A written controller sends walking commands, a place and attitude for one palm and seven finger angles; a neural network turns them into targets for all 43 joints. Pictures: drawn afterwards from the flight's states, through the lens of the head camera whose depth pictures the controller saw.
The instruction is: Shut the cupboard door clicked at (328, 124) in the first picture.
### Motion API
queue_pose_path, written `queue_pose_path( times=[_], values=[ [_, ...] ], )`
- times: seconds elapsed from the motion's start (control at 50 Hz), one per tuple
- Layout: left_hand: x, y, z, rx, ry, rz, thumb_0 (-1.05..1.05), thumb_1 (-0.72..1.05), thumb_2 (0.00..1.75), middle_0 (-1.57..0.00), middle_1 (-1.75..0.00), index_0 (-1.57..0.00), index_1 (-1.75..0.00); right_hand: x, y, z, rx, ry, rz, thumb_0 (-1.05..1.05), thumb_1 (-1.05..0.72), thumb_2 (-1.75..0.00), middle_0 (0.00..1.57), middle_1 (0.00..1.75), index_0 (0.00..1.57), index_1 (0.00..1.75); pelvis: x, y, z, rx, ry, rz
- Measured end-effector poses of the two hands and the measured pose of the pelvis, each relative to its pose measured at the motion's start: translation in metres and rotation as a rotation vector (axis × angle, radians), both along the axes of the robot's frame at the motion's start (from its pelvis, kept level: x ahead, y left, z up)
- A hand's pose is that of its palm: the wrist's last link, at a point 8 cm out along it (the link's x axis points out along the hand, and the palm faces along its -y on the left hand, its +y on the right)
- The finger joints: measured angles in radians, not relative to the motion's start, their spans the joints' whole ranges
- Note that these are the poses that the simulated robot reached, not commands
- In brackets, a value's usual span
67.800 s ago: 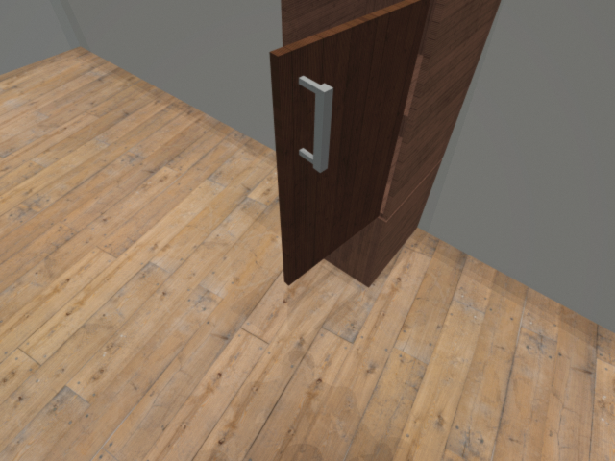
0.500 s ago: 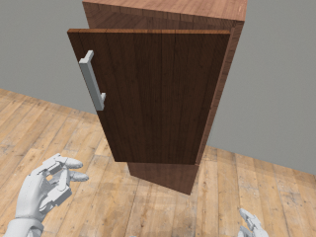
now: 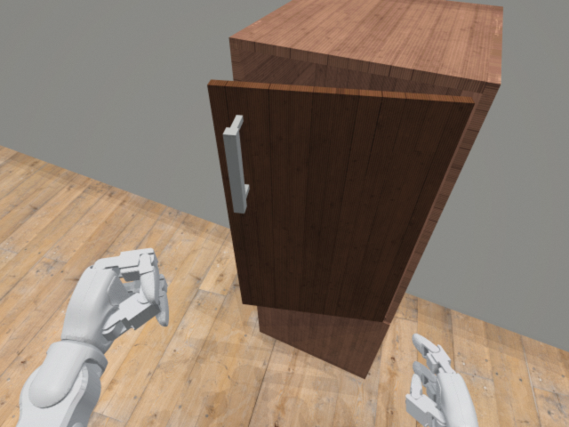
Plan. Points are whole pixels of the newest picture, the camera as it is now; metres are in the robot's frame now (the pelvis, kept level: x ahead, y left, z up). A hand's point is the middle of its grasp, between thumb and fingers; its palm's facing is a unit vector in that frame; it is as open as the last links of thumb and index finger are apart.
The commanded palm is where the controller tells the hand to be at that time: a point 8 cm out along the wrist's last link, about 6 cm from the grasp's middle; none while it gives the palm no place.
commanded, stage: raise the hand and make a fist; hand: left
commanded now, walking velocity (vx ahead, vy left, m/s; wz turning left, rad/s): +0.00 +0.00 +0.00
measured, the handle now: (239, 166) +0.46 +0.13 +0.15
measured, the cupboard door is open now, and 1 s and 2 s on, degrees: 17 17 17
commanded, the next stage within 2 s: bring the fist close to the handle in 0.56 s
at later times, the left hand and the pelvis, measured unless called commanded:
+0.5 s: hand (154, 302) +0.21 +0.17 +0.14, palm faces +0.05 -1.00 -0.07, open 3.1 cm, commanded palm +0.18 +0.22 +0.15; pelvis -0.02 -0.02 +0.01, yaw +0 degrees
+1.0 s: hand (187, 261) +0.27 +0.15 +0.15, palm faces +0.00 -1.00 -0.06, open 3.1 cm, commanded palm +0.24 +0.20 +0.15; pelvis +0.00 -0.04 +0.01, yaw -1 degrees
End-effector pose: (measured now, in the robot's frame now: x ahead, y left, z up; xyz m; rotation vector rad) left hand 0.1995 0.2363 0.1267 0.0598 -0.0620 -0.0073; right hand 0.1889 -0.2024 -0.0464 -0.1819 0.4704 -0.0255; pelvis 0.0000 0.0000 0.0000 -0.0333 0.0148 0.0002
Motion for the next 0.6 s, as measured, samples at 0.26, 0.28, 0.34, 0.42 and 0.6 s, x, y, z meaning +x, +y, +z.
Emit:
queue_pose_path(
  times=[0.26, 0.28, 0.34, 0.42, 0.6],
  values=[
    [0.004, 0.013, 0.040, 0.006, -0.068, 0.041, 0.01, 0.90, 0.90, -1.30, -1.50, -1.29, -1.50, -0.019, -0.009, 0.002, -0.018, 0.053, -0.002, 0.01, -0.90, -0.90, 0.20, 0.30, 0.20, 0.30, -0.008, -0.006, 0.011, 0.007, -0.057, 0.003],
    [0.004, 0.010, 0.038, -0.002, -0.049, 0.029, 0.01, 0.90, 0.90, -1.30, -1.50, -1.29, -1.50, -0.020, -0.011, 0.002, -0.017, 0.055, -0.010, 0.01, -0.90, -0.90, 0.20, 0.30, 0.20, 0.30, -0.009, -0.006, 0.011, 0.008, -0.059, 0.002],
    [0.002, -0.001, 0.022, -0.016, 0.048, -0.006, 0.01, 0.90, 0.90, -1.30, -1.50, -1.30, -1.50, -0.026, -0.021, 0.003, -0.016, 0.059, -0.036, 0.01, -0.90, -0.90, 0.20, 0.30, 0.20, 0.30, -0.011, -0.009, 0.012, 0.012, -0.063, -0.003],
    [-0.006, -0.011, 0.007, -0.011, 0.117, -0.002, 0.01, 0.90, 0.90, -1.30, -1.50, -1.30, -1.50, -0.032, -0.033, 0.005, -0.031, 0.059, -0.060, 0.01, -0.90, -0.90, 0.20, 0.30, 0.20, 0.30, -0.014, -0.014, 0.013, 0.017, -0.070, -0.009],
    [-0.015, -0.014, 0.035, 0.018, -0.054, 0.066, 0.01, 0.90, 0.90, -1.30, -1.50, -1.30, -1.50, -0.038, -0.047, 0.001, -0.031, 0.054, -0.042, 0.01, -0.90, -0.90, 0.20, 0.30, 0.20, 0.30, -0.019, -0.029, 0.013, 0.018, -0.086, 0.006]
  ],
)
